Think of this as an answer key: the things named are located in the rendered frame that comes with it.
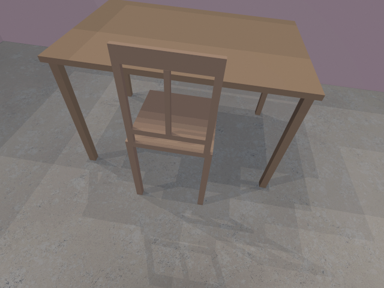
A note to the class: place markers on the chair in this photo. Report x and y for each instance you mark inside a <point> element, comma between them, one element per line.
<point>169,122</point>

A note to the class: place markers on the table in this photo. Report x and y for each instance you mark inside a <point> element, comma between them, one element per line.
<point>263,55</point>

